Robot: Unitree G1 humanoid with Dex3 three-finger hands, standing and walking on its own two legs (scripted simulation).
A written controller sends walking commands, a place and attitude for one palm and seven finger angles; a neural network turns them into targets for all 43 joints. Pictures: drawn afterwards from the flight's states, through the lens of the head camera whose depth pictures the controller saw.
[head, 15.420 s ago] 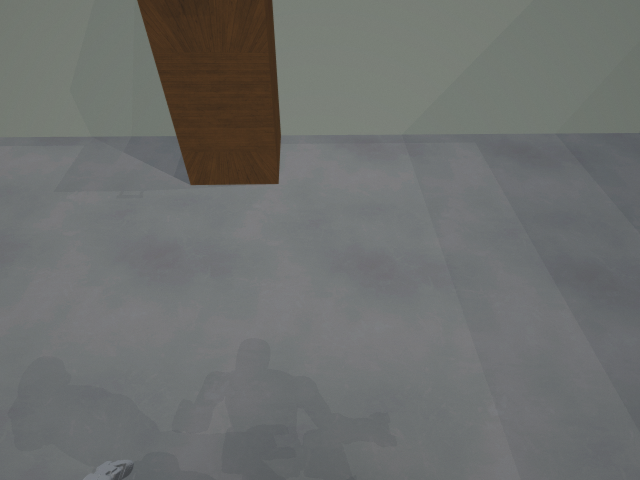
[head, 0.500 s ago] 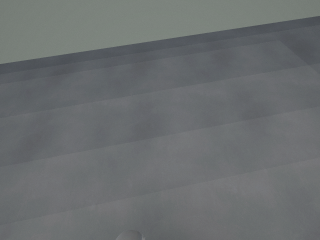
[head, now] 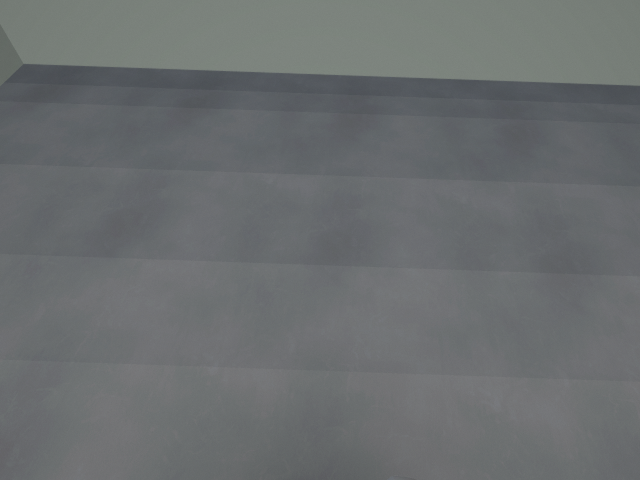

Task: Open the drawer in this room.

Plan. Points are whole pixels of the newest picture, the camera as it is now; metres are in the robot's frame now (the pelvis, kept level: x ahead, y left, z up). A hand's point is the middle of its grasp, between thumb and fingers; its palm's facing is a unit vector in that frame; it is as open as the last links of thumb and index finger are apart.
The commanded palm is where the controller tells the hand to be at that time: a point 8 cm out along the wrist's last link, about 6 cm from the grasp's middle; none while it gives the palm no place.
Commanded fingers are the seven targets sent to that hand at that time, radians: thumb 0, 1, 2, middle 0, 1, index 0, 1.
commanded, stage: turn or walk to find it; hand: left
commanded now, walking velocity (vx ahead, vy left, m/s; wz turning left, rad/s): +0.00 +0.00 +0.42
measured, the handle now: out of the picture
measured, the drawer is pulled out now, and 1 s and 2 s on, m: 0.00 0.00 0.00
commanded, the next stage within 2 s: none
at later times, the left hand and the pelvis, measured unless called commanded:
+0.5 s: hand out of the picture -0.02 +0.17 -0.17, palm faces +0.26 -0.94 -0.24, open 7.3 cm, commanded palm none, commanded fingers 0.00 0.90 0.90 -0.20 -0.30 -0.20 -0.30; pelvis -0.03 -0.03 +0.00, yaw +14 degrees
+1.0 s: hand out of the picture -0.03 +0.21 -0.16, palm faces +0.41 -0.87 -0.26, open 7.4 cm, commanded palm none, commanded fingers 0.00 0.90 0.90 -0.20 -0.30 -0.20 -0.30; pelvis -0.05 -0.02 +0.00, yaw +25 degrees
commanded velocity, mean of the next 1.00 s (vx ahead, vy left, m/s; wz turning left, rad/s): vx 0.00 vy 0.00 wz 0.42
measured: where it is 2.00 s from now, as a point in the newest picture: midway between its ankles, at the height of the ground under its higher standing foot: outside the picture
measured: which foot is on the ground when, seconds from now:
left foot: down 0.00-0.12, up 0.14-0.54, down 0.56-1.00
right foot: up 0.00-0.10, down 0.12-0.56, up 0.58-1.00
